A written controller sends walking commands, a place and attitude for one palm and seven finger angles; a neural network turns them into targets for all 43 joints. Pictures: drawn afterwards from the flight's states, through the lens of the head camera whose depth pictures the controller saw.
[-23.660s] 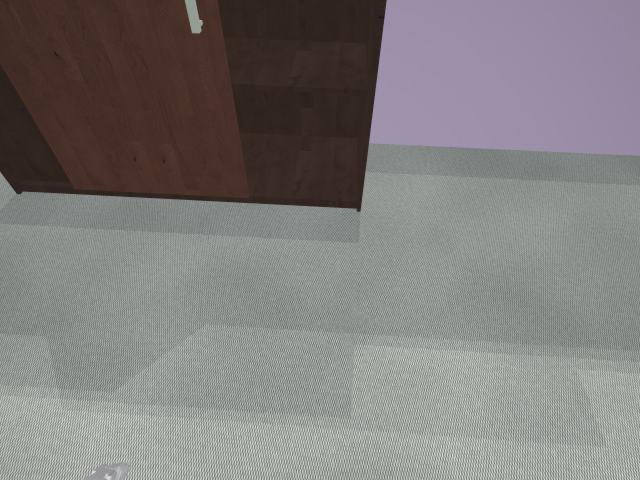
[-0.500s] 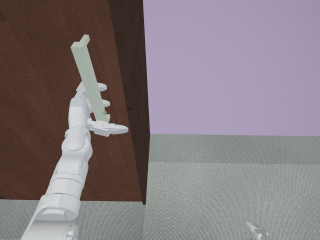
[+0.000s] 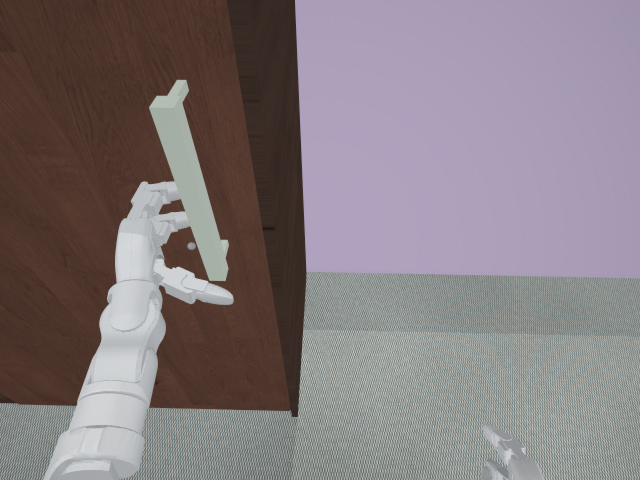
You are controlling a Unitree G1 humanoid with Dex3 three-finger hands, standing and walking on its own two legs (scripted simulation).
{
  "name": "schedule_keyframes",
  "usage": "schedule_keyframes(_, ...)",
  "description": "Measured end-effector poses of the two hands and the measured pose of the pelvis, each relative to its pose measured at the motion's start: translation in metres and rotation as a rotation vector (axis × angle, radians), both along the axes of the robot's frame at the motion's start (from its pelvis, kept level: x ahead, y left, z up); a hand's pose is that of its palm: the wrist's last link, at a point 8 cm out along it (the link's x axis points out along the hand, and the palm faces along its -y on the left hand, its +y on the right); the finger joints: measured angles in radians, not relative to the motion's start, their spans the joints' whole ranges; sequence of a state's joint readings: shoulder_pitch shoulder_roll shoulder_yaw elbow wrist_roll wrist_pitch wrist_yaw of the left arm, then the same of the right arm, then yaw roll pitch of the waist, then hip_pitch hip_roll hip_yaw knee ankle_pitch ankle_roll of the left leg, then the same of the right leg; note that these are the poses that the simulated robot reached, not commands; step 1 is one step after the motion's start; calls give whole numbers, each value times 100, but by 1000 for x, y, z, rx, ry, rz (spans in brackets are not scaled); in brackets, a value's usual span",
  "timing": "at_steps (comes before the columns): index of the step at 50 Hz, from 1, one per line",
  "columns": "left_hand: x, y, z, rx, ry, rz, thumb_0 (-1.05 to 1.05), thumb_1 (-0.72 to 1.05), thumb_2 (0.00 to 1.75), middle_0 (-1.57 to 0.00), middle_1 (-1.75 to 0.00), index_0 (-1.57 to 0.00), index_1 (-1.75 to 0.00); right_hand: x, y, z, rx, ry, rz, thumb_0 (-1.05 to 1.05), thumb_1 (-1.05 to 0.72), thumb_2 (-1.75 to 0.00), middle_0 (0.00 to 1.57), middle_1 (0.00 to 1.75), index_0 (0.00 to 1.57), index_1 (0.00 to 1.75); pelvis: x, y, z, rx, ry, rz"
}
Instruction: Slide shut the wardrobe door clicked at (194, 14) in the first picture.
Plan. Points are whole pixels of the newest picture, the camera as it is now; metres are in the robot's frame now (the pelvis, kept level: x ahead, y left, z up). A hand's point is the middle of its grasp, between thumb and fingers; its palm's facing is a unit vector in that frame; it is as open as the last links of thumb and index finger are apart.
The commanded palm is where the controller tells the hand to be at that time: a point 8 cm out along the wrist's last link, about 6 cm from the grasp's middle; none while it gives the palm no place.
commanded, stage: slip the hand off the handle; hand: left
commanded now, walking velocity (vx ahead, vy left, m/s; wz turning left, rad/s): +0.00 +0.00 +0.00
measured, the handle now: (202, 194) +0.42 +0.18 +0.16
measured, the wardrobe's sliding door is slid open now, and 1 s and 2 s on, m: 0.00 0.00 0.00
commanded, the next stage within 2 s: draw the hand back to the body in 1.04 s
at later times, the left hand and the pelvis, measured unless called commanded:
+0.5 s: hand (145, 256) +0.34 +0.24 +0.12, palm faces +0.20 -0.98 -0.10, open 14.7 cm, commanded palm +0.30 +0.28 +0.12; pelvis +0.00 +0.02 +0.00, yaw +0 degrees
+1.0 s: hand (113, 325) +0.25 +0.24 +0.11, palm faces +0.23 -0.97 -0.11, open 14.7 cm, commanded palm +0.21 +0.28 +0.12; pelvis -0.01 +0.01 +0.00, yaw +1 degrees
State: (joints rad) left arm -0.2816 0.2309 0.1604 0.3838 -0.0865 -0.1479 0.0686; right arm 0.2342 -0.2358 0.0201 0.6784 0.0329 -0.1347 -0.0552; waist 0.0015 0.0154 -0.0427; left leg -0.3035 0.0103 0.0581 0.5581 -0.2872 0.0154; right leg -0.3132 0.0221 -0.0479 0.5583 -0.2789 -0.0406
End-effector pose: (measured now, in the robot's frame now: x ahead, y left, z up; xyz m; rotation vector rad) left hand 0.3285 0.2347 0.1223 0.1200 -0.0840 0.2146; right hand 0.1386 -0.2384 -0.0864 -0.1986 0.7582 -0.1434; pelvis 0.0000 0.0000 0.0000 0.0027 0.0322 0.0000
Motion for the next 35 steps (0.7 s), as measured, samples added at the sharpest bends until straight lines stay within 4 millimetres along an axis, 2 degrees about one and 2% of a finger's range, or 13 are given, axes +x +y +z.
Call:
schedule_keyframes(9,-6,30,2,-8,8,2,-2,-55,20,-25,-115,-25,-115,5,6,1,-14,2,7,1,-91,-90,20,30,21,30,0,6,-1,-8,-3,12)
schedule_keyframes(22,-8,54,0,-14,3,-11,-2,-55,20,-25,-115,-25,-115,-17,10,-6,-24,46,-18,1,-91,-90,20,30,21,30,-3,15,-3,-13,10,7)
schedule_keyframes(28,-26,52,-7,-14,14,-22,-2,-55,20,-25,-115,-25,-115,-21,12,-6,-18,38,-23,1,-91,-90,20,30,21,30,-3,18,-3,-14,5,0)
schedule_keyframes(35,-58,50,-6,-6,-10,-6,-2,-55,20,-25,-115,-25,-115,-7,18,0,-9,-21,6,1,-91,-90,20,30,21,30,-4,18,-3,-14,-12,3)
